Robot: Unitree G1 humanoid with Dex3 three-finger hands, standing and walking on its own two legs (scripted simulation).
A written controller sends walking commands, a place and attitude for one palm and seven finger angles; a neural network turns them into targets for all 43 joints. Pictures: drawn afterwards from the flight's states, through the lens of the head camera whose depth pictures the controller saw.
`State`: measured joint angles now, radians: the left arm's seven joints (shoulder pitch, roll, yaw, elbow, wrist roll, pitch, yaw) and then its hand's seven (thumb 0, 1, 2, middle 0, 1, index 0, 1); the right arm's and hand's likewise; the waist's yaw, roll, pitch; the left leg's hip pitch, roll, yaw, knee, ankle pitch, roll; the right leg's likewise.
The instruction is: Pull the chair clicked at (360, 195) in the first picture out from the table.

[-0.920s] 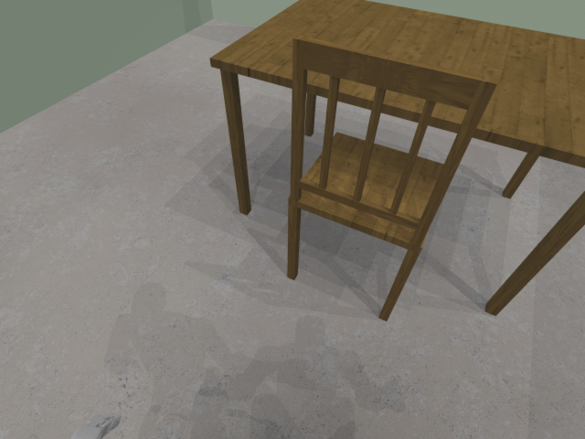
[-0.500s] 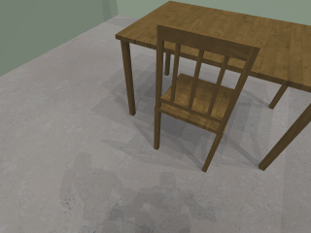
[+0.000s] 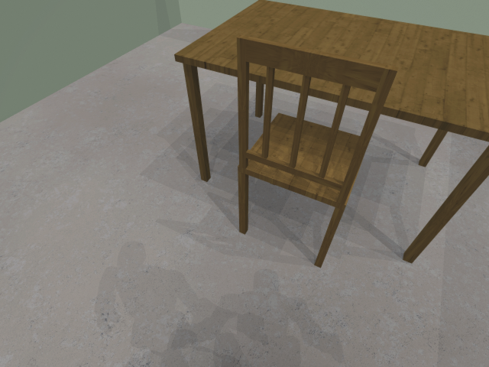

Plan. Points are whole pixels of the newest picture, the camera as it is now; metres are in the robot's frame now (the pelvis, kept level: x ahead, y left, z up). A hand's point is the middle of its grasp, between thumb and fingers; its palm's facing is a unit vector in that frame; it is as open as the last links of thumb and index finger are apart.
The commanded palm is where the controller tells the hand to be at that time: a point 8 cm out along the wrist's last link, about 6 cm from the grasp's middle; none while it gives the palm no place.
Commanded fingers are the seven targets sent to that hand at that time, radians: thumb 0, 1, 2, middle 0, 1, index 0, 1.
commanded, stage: look at it before walking up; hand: left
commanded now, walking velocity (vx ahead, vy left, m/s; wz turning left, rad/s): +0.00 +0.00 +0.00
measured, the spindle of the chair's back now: (298, 126) +0.79 -0.12 -0.07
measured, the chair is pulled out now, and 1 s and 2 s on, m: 0.00 0.00 0.00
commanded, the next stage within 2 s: turn to face it in 0.52 s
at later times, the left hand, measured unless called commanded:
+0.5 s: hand out of the picture +0.09 +0.24 -0.15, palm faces -0.02 -0.94 -0.33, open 7.4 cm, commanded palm none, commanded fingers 0.00 0.90 0.90 -0.20 -0.30 -0.20 -0.30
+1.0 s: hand out of the picture +0.08 +0.19 -0.18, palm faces -0.13 -0.95 -0.28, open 7.4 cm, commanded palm none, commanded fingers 0.00 0.90 0.90 -0.20 -0.30 -0.20 -0.30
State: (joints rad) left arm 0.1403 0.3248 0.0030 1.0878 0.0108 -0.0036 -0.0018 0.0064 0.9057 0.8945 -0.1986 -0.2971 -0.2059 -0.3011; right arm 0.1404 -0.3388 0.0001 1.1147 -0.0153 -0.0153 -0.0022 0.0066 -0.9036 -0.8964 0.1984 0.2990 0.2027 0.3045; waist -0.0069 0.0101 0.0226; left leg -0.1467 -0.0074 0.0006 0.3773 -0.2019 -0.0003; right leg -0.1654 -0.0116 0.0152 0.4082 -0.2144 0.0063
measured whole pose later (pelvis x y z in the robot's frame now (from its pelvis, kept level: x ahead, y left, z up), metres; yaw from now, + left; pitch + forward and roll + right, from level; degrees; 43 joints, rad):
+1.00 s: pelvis +0.00 -0.02 -0.02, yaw -10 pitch -2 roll +3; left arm 0.22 0.24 0.04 0.98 0.02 0.06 -0.01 0.01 0.91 0.89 -0.20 -0.30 -0.20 -0.30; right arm 0.15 -0.23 -0.03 0.99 -0.02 0.02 -0.02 0.00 -0.90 -0.90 0.20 0.30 0.20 0.30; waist 0.03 -0.01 0.09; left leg -0.20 0.06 0.16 0.57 -0.33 -0.03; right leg -0.33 0.00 0.02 0.72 -0.39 0.00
